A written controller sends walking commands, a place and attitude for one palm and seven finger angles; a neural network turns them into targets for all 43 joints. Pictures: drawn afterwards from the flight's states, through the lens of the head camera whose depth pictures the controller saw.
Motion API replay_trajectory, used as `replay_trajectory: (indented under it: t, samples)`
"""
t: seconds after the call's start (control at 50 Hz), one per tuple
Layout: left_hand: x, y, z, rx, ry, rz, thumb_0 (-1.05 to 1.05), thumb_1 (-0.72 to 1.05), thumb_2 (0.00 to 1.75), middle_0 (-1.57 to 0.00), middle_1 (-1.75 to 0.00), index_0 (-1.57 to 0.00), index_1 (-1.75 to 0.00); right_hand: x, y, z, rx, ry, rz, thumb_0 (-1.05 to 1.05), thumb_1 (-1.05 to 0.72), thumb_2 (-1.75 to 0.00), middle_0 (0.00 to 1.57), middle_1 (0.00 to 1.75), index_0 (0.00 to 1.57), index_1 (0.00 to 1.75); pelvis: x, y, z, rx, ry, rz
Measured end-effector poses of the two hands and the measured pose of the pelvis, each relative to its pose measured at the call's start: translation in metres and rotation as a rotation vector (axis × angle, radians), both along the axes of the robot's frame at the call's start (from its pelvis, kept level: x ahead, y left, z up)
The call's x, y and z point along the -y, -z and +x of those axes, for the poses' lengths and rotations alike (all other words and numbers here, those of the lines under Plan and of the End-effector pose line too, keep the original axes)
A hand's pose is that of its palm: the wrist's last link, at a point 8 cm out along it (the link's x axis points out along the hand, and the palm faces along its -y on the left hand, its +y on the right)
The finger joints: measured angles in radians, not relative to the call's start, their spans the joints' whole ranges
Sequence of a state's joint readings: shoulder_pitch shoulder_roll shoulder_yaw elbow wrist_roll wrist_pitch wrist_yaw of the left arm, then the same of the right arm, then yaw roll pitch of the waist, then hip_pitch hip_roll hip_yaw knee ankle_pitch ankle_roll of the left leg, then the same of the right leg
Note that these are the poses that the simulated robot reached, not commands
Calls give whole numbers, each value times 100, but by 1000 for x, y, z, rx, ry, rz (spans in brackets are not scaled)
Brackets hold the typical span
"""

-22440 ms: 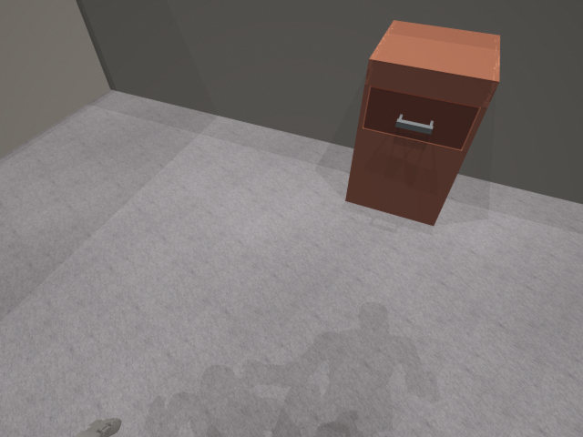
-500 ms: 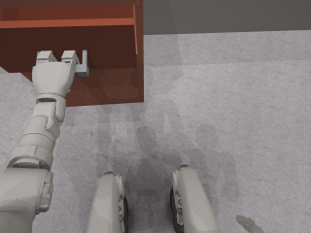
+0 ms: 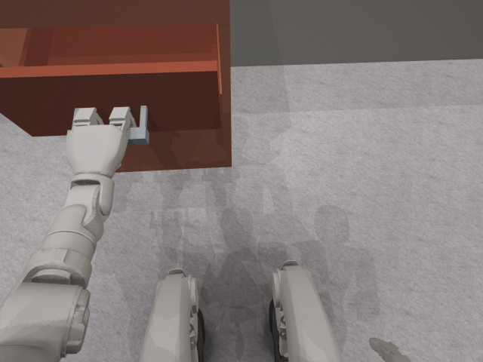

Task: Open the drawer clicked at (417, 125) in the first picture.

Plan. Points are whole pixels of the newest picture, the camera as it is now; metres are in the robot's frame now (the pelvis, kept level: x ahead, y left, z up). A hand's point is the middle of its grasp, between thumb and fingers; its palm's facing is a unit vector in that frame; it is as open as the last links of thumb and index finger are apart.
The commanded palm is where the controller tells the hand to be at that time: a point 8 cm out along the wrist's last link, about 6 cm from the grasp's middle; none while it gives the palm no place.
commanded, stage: pull the drawer open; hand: left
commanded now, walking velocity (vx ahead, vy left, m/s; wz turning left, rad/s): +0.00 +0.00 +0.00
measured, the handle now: (110, 125) +0.51 +0.22 -0.04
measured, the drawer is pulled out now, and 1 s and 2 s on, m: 0.09 0.15 0.22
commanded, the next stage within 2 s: none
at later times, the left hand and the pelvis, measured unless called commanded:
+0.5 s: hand (111, 173) +0.43 +0.22 -0.06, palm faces -0.01 -0.03 -1.00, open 5.6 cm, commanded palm +0.40 +0.22 -0.02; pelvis +0.00 +0.00 +0.01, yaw +1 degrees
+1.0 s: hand (109, 189) +0.40 +0.22 -0.06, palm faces -0.01 -0.04 -1.00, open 5.6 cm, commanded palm +0.37 +0.23 -0.02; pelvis +0.00 +0.00 +0.01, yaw +1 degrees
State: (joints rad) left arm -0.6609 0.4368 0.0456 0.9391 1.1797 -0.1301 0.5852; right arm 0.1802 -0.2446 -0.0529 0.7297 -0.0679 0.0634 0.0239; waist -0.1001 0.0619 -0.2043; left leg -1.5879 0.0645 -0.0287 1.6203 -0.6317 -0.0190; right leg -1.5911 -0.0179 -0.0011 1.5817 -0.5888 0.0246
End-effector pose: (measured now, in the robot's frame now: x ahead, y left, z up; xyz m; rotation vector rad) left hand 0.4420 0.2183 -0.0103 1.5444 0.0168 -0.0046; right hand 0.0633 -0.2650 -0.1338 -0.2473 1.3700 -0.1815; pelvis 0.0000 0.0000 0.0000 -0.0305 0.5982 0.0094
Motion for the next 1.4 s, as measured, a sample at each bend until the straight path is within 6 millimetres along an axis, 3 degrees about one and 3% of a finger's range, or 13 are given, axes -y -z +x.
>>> replay_trajectory:
  t: [0.52, 1.4]
  samples:
    - [0, 0, -31, 7, -1, -6, 1, 72, 83, -34, -135, -39, -135, -4, -1, 30, 60, -31, 12, 0, -90, -90, 20, 30, 20, 30, 1, -6, 2, 19, -1, 11]
    - [1, 1, -84, 14, -9, -15, 1, 72, 82, -34, -135, -40, -135, -10, -6, 56, 128, -59, 25, 1, -90, -90, 20, 30, 20, 30, 3, -13, 0, 54, -2, 21]
